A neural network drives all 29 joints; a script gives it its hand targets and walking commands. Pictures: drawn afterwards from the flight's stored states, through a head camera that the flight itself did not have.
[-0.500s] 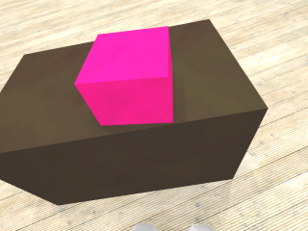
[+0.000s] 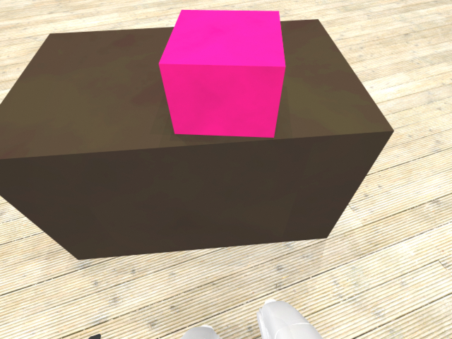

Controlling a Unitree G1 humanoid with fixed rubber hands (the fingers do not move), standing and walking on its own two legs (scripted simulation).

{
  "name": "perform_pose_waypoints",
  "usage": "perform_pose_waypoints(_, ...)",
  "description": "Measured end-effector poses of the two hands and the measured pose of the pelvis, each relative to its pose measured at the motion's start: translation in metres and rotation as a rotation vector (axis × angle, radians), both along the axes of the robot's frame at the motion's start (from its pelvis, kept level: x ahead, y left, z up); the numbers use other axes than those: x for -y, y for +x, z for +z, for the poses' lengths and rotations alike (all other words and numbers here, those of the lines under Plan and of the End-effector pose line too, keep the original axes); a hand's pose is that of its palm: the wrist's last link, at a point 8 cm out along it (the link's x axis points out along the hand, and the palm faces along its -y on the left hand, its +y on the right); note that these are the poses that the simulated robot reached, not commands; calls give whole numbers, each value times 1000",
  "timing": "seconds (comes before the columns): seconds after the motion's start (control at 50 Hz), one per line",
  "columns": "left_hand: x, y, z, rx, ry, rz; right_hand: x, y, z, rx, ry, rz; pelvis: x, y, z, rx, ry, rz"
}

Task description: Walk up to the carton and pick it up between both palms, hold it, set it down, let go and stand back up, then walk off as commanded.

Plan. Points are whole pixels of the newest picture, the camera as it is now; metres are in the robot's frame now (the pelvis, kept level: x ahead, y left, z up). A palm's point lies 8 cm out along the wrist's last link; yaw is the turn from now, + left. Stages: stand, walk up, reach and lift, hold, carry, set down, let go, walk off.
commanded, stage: walk off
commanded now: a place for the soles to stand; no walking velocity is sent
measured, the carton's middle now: (226, 72) +0.75 +0.00 +0.05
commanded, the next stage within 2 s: none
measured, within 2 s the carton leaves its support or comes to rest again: neither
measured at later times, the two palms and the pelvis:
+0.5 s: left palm out of the picture -0.03 +0.21 -0.07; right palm out of the picture -0.07 -0.39 -0.14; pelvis -0.13 -0.08 +0.00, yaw -4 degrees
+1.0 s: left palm out of the picture -0.12 +0.20 -0.08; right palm out of the picture -0.15 -0.41 -0.12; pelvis -0.21 -0.09 +0.01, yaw +2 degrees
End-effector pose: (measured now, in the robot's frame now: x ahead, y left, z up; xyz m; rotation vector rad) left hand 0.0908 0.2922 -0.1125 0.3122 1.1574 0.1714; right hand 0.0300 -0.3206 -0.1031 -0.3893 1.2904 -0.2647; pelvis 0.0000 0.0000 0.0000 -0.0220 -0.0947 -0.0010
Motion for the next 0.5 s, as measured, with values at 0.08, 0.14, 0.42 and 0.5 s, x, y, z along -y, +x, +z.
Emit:
perform_pose_waypoints(0.08, -12, -19, 6, -21, 35, -9, -2, 5, 4, 74, 3, 22, 0, -18, 2, -5, 6, -9)
perform_pose_waypoints(0.14, -16, -28, 11, -21, 68, -23, 0, 9, 3, 140, 12, 34, 4, -31, 0, -6, 16, -21)
perform_pose_waypoints(0.42, 55, -103, 27, -1, 129, -51, 55, -71, -44, 152, 100, -22, 67, -112, -13, 51, 89, -56)
perform_pose_waypoints(0.5, 79, -119, 38, -3, 114, -45, 70, -99, -39, 110, 106, -24, 82, -128, -1, 35, 102, -51)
